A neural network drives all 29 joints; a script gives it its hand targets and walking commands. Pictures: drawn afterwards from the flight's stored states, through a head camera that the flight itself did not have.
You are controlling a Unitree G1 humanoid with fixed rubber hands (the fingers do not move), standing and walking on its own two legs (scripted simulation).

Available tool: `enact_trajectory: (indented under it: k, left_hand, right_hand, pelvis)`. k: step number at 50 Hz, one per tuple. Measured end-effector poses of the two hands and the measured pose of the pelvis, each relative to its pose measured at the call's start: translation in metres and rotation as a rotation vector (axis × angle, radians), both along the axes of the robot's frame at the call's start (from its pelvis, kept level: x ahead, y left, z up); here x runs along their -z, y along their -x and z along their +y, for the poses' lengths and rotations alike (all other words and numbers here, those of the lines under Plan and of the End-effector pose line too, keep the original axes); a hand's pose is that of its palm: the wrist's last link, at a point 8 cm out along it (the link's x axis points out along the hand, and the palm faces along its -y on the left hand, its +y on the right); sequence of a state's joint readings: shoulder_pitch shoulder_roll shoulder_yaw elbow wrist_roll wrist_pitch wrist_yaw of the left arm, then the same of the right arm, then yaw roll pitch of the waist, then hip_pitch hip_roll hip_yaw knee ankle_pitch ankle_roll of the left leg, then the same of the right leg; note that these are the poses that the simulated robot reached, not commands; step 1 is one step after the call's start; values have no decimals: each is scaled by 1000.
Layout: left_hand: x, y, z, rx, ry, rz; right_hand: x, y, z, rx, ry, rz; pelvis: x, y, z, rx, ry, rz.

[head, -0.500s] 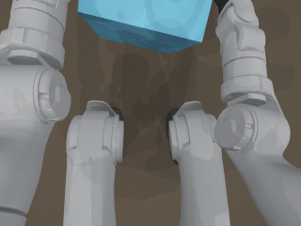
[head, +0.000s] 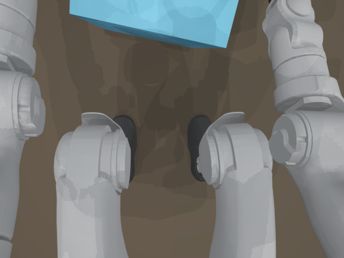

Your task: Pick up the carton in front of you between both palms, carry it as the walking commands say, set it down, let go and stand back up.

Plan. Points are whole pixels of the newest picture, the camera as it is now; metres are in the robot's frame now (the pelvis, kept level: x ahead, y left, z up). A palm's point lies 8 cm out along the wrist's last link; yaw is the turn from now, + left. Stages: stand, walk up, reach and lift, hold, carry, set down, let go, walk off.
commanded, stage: set down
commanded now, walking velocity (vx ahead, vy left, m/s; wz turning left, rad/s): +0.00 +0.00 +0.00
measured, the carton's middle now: out of the picture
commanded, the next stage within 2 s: let go in 1.06 s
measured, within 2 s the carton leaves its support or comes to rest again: neither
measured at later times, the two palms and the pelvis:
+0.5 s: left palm out of the picture +0.58 +0.23 -0.01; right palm out of the picture +0.54 -0.15 -0.02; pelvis +0.00 +0.00 +0.10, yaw +0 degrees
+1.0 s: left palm out of the picture +0.58 +0.24 +0.14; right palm out of the picture +0.54 -0.16 +0.13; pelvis +0.02 +0.01 +0.23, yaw +2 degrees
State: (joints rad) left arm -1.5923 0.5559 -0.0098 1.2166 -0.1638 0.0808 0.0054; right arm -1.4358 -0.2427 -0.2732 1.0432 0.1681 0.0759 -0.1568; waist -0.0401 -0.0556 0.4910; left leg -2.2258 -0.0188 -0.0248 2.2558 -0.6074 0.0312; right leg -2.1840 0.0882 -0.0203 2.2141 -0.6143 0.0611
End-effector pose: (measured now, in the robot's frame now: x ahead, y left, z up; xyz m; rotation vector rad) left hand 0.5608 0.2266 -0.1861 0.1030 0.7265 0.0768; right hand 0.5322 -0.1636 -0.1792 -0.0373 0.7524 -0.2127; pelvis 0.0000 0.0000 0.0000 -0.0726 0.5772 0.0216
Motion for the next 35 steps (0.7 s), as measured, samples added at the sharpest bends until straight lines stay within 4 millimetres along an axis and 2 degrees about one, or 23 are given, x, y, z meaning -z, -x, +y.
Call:
enact_trajectory:
  k: [5, 9, 13, 19, 35]
  left_hand:
    - [-25, -16, -1, 10, 9, -50]
    - [-56, -24, -9, 27, 11, -82]
    - [-91, -25, -13, 31, 12, -83]
    - [-137, -20, -8, 24, 15, -54]
    - [-225, -23, 7, 36, 9, -72]
  right_hand:
    - [-14, -7, 4, 10, -17, -44]
    - [-42, -10, 9, 19, -24, -87]
    - [-80, -11, 13, 25, -25, -107]
    - [-128, -9, 13, 29, -21, -94]
    - [-217, -10, 8, 32, -3, -118]
  pelvis:
    - [2, 1, -2, -1, -1, 3]
    - [-7, 2, -3, 0, -4, 14]
    - [-28, 2, -3, 1, -6, 44]
    - [-67, 0, -3, -1, -5, 120]
    - [-146, -8, 3, -13, 0, 217]
